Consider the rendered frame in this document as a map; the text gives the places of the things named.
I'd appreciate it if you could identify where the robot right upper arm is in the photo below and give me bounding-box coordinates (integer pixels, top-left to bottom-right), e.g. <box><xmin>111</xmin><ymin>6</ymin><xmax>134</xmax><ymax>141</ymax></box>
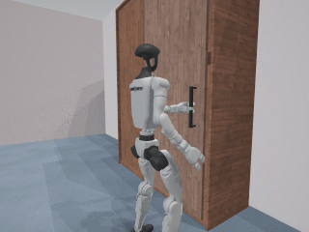
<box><xmin>151</xmin><ymin>76</ymin><xmax>170</xmax><ymax>127</ymax></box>

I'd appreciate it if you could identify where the handle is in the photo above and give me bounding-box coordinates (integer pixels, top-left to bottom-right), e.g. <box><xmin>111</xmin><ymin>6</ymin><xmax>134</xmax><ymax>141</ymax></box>
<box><xmin>188</xmin><ymin>86</ymin><xmax>197</xmax><ymax>129</ymax></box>

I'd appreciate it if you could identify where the wardrobe door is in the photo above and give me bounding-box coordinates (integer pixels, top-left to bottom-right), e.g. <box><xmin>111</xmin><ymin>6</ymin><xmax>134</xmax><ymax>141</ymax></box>
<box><xmin>144</xmin><ymin>0</ymin><xmax>210</xmax><ymax>220</ymax></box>
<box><xmin>119</xmin><ymin>0</ymin><xmax>145</xmax><ymax>174</ymax></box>

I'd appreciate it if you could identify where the robot left hand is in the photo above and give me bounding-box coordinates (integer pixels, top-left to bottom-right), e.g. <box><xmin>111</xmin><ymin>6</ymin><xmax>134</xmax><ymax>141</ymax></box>
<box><xmin>178</xmin><ymin>101</ymin><xmax>195</xmax><ymax>114</ymax></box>

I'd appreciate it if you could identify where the right robot forearm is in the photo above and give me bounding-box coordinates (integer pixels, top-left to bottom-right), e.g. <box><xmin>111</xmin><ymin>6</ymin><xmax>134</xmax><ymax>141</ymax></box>
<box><xmin>159</xmin><ymin>113</ymin><xmax>191</xmax><ymax>154</ymax></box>

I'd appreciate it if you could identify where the left robot forearm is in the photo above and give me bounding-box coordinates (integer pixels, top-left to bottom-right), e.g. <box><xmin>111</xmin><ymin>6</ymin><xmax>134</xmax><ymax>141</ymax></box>
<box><xmin>163</xmin><ymin>104</ymin><xmax>179</xmax><ymax>114</ymax></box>

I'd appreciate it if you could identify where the left robot thigh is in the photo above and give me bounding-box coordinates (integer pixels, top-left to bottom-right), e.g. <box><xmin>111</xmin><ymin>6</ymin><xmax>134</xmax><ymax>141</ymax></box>
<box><xmin>130</xmin><ymin>144</ymin><xmax>155</xmax><ymax>197</ymax></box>

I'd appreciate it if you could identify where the robot right hand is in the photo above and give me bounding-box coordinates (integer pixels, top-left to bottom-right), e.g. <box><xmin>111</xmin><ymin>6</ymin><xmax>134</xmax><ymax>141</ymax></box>
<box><xmin>184</xmin><ymin>147</ymin><xmax>206</xmax><ymax>172</ymax></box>

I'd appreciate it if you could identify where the robot left shin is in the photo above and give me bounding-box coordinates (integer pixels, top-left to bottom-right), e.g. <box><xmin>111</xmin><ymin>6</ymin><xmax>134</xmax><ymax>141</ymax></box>
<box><xmin>134</xmin><ymin>182</ymin><xmax>153</xmax><ymax>232</ymax></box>

